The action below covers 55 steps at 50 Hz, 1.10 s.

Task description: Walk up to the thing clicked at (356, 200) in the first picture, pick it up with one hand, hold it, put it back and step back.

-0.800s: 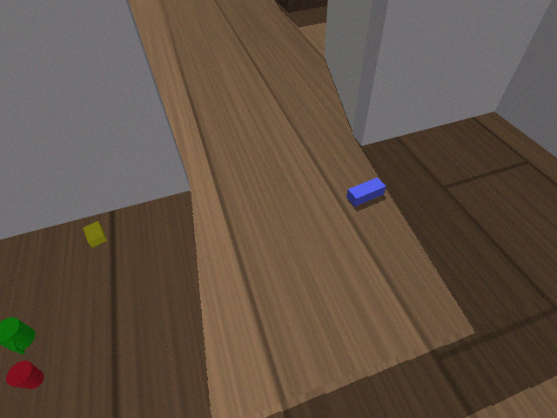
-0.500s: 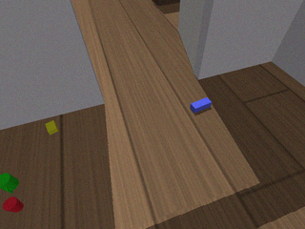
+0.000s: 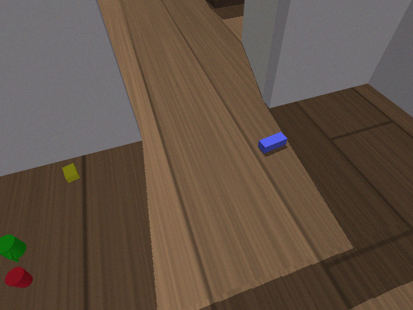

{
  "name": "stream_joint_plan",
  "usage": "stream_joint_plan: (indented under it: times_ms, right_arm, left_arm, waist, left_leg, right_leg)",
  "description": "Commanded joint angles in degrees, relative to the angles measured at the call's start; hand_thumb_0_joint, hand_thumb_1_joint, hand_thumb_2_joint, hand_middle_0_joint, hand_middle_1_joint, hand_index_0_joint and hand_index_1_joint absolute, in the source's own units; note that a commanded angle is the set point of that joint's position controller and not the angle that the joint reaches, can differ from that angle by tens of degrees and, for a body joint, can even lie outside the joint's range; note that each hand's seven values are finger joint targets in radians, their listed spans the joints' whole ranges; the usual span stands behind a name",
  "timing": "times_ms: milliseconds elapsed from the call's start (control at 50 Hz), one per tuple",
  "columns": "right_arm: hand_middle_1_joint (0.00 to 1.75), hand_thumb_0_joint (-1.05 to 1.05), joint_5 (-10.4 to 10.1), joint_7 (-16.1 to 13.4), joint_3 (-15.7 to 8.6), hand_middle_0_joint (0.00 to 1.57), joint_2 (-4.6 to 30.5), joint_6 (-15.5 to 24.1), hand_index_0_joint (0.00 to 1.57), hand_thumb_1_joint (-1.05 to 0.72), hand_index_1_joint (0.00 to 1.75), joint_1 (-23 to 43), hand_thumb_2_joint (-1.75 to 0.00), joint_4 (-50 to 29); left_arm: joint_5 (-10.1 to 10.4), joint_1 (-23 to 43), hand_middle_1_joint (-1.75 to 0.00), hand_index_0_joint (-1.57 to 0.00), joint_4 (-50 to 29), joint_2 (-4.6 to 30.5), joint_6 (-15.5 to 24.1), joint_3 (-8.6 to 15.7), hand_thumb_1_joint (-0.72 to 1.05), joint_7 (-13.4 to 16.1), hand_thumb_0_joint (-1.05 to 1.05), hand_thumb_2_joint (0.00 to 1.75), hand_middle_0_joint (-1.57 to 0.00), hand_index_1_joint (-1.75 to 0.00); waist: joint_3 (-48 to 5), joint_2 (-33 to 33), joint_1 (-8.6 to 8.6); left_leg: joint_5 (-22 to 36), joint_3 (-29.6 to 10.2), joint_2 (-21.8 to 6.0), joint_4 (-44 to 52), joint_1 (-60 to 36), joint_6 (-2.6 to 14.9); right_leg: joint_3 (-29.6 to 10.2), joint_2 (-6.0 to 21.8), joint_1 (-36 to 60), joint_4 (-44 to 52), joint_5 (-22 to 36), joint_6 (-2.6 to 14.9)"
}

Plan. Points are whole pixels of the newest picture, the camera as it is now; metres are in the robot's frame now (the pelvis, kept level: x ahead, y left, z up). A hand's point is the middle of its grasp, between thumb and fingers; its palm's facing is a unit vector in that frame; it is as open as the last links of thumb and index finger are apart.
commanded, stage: stand
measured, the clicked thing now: (272, 142) +1.19 -0.38 -0.75
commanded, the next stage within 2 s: walk up in 0.32 s
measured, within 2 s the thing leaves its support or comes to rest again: neither
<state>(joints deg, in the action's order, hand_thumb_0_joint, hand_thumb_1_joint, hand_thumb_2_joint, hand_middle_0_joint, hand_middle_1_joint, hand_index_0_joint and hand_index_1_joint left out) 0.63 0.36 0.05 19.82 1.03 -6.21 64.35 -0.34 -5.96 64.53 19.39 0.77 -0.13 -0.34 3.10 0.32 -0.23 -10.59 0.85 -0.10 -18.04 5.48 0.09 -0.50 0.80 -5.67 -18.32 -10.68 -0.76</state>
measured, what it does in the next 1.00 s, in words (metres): steps on the spot, turning right: right foot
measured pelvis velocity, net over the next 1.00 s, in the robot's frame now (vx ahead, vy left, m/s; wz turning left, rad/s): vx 0.00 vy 0.01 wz -0.55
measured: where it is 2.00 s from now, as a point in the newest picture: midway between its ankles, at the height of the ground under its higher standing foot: outside the picture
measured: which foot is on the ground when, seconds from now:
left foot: down 0.00-0.74, up 0.76-1.00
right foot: down 0.00-0.48, up 0.50-0.70, down 0.72-1.00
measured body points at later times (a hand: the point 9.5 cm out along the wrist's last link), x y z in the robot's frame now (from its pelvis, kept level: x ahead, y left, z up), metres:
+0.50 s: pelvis -0.02 +0.01 -0.02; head +0.03 +0.00 +0.43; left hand +0.08 +0.32 -0.14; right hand +0.07 -0.32 -0.13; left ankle -0.01 +0.12 -0.75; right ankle -0.01 -0.12 -0.74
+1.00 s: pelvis +0.00 +0.01 -0.03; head +0.04 -0.05 +0.41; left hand +0.21 +0.26 -0.11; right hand -0.03 -0.33 -0.14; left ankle +0.09 +0.13 -0.70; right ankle -0.03 -0.14 -0.75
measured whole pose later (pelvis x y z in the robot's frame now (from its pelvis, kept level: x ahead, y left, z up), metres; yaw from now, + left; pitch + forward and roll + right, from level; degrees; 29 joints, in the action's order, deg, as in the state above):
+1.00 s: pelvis +0.00 +0.01 -0.03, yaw -31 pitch -1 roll +1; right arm 0.7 2.6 -4.9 23.8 -5.0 -7.7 39.5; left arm -1.9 -19.6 39.8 22.3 0.9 2.0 1.7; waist 9.4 3.5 -1.8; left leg -28.3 -3.2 -1.8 -59.9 28.8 -0.1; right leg -9.7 -2.8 -21.2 -38.5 -16.1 -0.8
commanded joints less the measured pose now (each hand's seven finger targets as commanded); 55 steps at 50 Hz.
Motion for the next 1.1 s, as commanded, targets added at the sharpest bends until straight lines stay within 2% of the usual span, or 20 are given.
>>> stream_joint_plan:
  times_ms: [0, 280, 300, 380, 420, 440, 460, 500, 580, 620, 660, 680, 720, 740, 760, 820, 920, 1000, 1060, 1080]
  right_arm:
    - [0.30, 0.00, -0.1, -1.0, -2.5, 0.20, 12.1, 1.2, 0.20, -0.90, 0.30, 2.0, -0.90, -3.2]
    - [0.30, 0.00, 0.0, -1.0, -2.5, 0.20, 12.3, 1.0, 0.20, -0.90, 0.30, 1.5, -0.90, -2.8]
    - [0.30, 0.00, 0.6, -0.2, -7.1, 0.20, 18.9, 0.4, 0.20, -0.90, 0.30, 5.2, -0.90, -7.9]
    - [0.30, 0.00, -0.2, 0.5, -7.6, 0.20, 15.9, -0.7, 0.20, -0.90, 0.30, 2.8, -0.90, -11.8]
    - [0.30, 0.00, -0.1, 1.0, -8.6, 0.20, 16.4, -1.1, 0.20, -0.90, 0.30, 2.3, -0.90, -13.9]
    - [0.30, 0.00, 0.0, 0.9, -9.1, 0.20, 17.2, -1.2, 0.20, -0.90, 0.30, 1.6, -0.90, -15.0]
    - [0.30, 0.00, 0.5, 0.8, -9.4, 0.20, 16.8, -1.2, 0.20, -0.90, 0.30, 2.3, -0.90, -16.9]
    - [0.30, 0.00, 1.5, 1.1, -9.9, 0.20, 16.2, -1.4, 0.20, -0.90, 0.30, 4.3, -0.90, -20.2]
    - [0.30, 0.00, 1.9, 0.9, -9.9, 0.20, 16.0, -1.1, 0.20, -0.90, 0.30, 5.6, -0.90, -23.6]
    - [0.30, 0.00, 1.7, 1.4, -9.9, 0.20, 16.3, -1.5, 0.20, -0.90, 0.30, 5.0, -0.90, -24.7]
    - [0.30, 0.00, 1.2, 2.1, -10.0, 0.20, 16.0, -2.6, 0.20, -0.90, 0.30, 4.6, -0.90, -26.2]
    - [0.30, 0.00, 0.9, 2.5, -9.4, 0.20, 14.9, -3.2, 0.20, -0.90, 0.30, 4.3, -0.90, -27.3]
    - [0.30, 0.00, 0.5, 3.1, -7.1, 0.20, 9.4, -4.3, 0.20, -0.90, 0.30, 5.8, -0.90, -31.4]
    - [0.30, 0.00, 0.6, 2.6, -7.6, 0.20, 12.1, -4.5, 0.20, -0.90, 0.30, 7.1, -0.90, -32.4]
    - [0.30, 0.00, -0.2, 2.2, -8.2, 0.20, 12.4, -4.5, 0.20, -0.90, 0.30, 5.5, -0.90, -31.7]
    - [0.30, 0.00, -1.4, 1.9, -7.9, 0.20, 12.6, -4.6, 0.20, -0.90, 0.30, -1.0, -0.90, -27.9]
    - [0.30, 0.00, 0.2, 1.4, -8.2, 0.20, 12.4, -4.7, 0.20, -0.90, 0.30, 0.0, -0.90, -30.8]
    - [0.30, 0.00, -0.1, 0.3, -8.3, 0.20, 12.2, -3.1, 0.20, -0.90, 0.30, -1.8, -0.90, -30.7]
    - [0.30, 0.00, 0.3, -0.3, -8.7, 0.20, 11.8, -1.8, 0.20, -0.90, 0.30, -11.3, -0.90, -27.0]
    - [0.30, 0.00, 1.4, -0.7, -9.6, 0.20, 15.4, -1.4, 0.20, -0.90, 0.30, -11.8, -0.90, -27.3]
  left_arm:
    - [-0.1, 2.3, -0.30, -0.20, -3.6, 12.3, 1.1, 2.4, 0.90, 0.9, 0.00, 0.90, -0.20, -0.30]
    - [0.0, 1.9, -0.30, -0.20, -3.8, 12.3, 0.9, 2.2, 0.90, 0.9, 0.00, 0.90, -0.20, -0.30]
    - [-1.4, -0.5, -0.30, -0.20, -9.6, 16.0, -0.3, 3.8, 0.90, 0.8, 0.00, 0.90, -0.20, -0.30]
    - [-2.4, -1.2, -0.30, -0.20, -14.2, 17.4, -0.2, 5.3, 0.90, 1.0, 0.00, 0.90, -0.20, -0.30]
    - [-2.4, -1.3, -0.30, -0.20, -17.2, 15.3, -0.3, 4.8, 0.90, 0.9, 0.00, 0.90, -0.20, -0.30]
    - [-2.2, -2.6, -0.30, -0.20, -18.3, 13.5, -0.6, 4.6, 0.90, 1.0, 0.00, 0.90, -0.20, -0.30]
    - [-2.3, -3.6, -0.30, -0.20, -18.9, 12.4, -1.3, 4.7, 0.90, 1.0, 0.00, 0.90, -0.20, -0.30]
    - [-1.9, -7.7, -0.30, -0.20, -19.5, 13.6, -2.2, 5.2, 0.90, 0.8, 0.00, 0.90, -0.20, -0.30]
    - [-0.3, -11.0, -0.30, -0.20, -21.0, 13.6, -2.1, 5.8, 0.90, -1.1, 0.00, 0.90, -0.20, -0.30]
    - [-0.5, -12.7, -0.30, -0.20, -21.9, 13.3, -1.5, 5.9, 0.90, -1.4, 0.00, 0.90, -0.20, -0.30]
    - [-1.1, -18.3, -0.30, -0.20, -21.3, 13.6, -0.7, 6.6, 0.90, -0.5, 0.00, 0.90, -0.20, -0.30]
    - [-1.5, -22.2, -0.30, -0.20, -20.3, 15.6, 0.0, 7.7, 0.90, 0.2, 0.00, 0.90, -0.20, -0.30]
    - [-2.4, -21.1, -0.30, -0.20, -24.3, 24.0, 1.4, 9.8, 0.90, 2.0, 0.00, 0.90, -0.20, -0.30]
    - [-2.1, -21.0, -0.30, -0.20, -26.0, 25.1, 1.4, 9.7, 0.90, 2.5, 0.00, 0.90, -0.20, -0.30]
    - [-1.3, -17.1, -0.30, -0.20, -25.6, 25.5, 1.7, 9.5, 0.90, 2.3, 0.00, 0.90, -0.20, -0.30]
    - [-0.7, -12.2, -0.30, -0.20, -27.0, 19.6, 1.5, 8.1, 0.90, 3.6, 0.00, 0.90, -0.20, -0.30]
    - [-1.8, -16.7, -0.30, -0.20, -29.1, 18.3, 1.5, 7.6, 0.90, 3.6, 0.00, 0.90, -0.20, -0.30]
    - [-1.9, -14.0, -0.30, -0.20, -31.4, 19.3, 0.4, 7.7, 0.90, 3.0, 0.00, 0.90, -0.20, -0.30]
    - [-0.6, -7.9, -0.30, -0.20, -33.6, 17.2, -0.8, 7.1, 0.90, 2.8, 0.00, 0.90, -0.20, -0.30]
    - [-0.3, -9.1, -0.30, -0.20, -34.2, 13.5, -1.1, 6.1, 0.90, 2.8, 0.00, 0.90, -0.20, -0.30]
  waist:
    - [-5.4, -0.8, 0.13]
    - [-4.3, -0.1, 0.18]
    - [0.7, 1.9, 1.57]
    - [-3.6, -5.6, 2.30]
    - [-5.7, -3.0, 3.26]
    - [-7.9, 4.5, 4.00]
    - [-8.0, 8.5, 4.01]
    - [-4.9, 7.8, 2.33]
    - [-2.4, 8.0, 0.42]
    - [-3.4, 9.7, 0.88]
    - [-6.4, 7.4, -1.35]
    - [-7.3, 1.1, -3.60]
    - [-1.7, -17.1, -4.03]
    - [-3.2, -12.4, -4.88]
    - [-1.8, -12.6, -3.03]
    - [-4.3, -10.5, 0.61]
    - [-7.0, -6.7, -1.55]
    - [-6.3, -11.1, -0.84]
    - [-6.3, -9.8, 4.38]
    - [-5.7, -0.2, 4.59]
  left_leg:
    - [9.8, -5.6, -7.6, 2.4, -1.7, 1.51]
    - [7.1, -5.8, -7.3, 3.2, -0.2, 1.42]
    - [1.7, 1.6, -3.6, -7.0, -3.7, 0.93]
    - [-8.4, -5.0, -4.8, -11.2, 0.8, 2.61]
    - [-8.5, -8.0, -8.9, -7.7, -4.7, 5.04]
    - [-4.0, -11.6, -17.0, -1.7, -7.2, 8.80]
    - [5.0, -12.3, -26.0, 1.6, -6.2, 13.25]
    - [7.3, -10.8, -29.8, 2.4, -1.7, 17.49]
    - [10.4, 2.8, -20.6, -5.6, 0.0, 10.10]
    - [10.7, 7.9, -16.9, -11.0, -0.2, 8.01]
    - [11.2, 10.8, -15.9, -21.3, 2.6, 7.23]
    - [8.4, 12.1, -12.2, -31.2, 8.5, 5.90]
    - [-30.0, 4.8, 0.9, -47.1, 33.6, -0.59]
    - [-30.4, -3.5, -0.7, -51.3, 32.2, -1.58]
    - [-27.5, -4.6, -2.3, -55.1, 31.0, -1.81]
    - [-18.9, -5.8, -4.5, -49.6, 29.3, -1.23]
    - [-17.3, -3.4, -1.5, -43.1, 25.3, -0.08]
    - [-16.5, -3.0, 0.6, -31.0, 17.6, 0.67]
    - [-2.7, -2.0, 1.8, -12.7, 3.2, 2.13]
    - [-5.1, -12.6, -6.3, -7.3, 0.4, 4.17]
  right_leg:
    - [-4.7, 6.6, 0.5, 2.1, 9.4, 2.23]
    - [-4.6, 6.6, 0.3, 2.7, 6.6, 2.19]
    - [-12.4, 5.6, -12.2, -3.1, 16.9, 4.26]
    - [-20.3, 7.3, -14.9, -6.8, 12.4, 7.92]
    - [-16.5, 3.8, -21.0, -13.1, 9.4, 6.33]
    - [-7.9, -0.7, -22.4, -24.3, 2.9, 4.12]
    - [-1.7, -1.6, -24.2, -33.6, -17.1, 2.12]
    - [-0.7, 1.8, -24.8, -42.3, -21.3, 0.84]
    - [0.0, 5.1, -20.6, -30.9, -13.2, 1.78]
    - [3.4, 2.5, -15.9, -23.4, -10.4, 1.59]
    - [6.8, 0.0, -7.8, -16.2, -5.4, 1.58]
    - [4.9, -1.7, -1.3, -11.2, -1.6, 2.86]
    - [-33.3, 15.2, 3.1, -2.0, 12.7, 12.04]
    - [-43.2, 20.7, -1.3, 1.1, 10.2, 19.23]
    - [-43.7, 20.4, -5.2, 1.6, 4.3, 19.78]
    - [-23.0, 10.2, -1.6, -7.3, 11.9, 12.68]
    - [-21.6, 7.4, -4.1, -12.4, 21.8, 13.43]
    - [-24.3, 6.8, -10.7, -16.1, 25.0, 13.66]
    - [-20.1, 1.8, -20.3, -23.7, 18.2, 7.73]
    - [-17.2, -3.5, -27.1, -31.6, 5.7, 4.19]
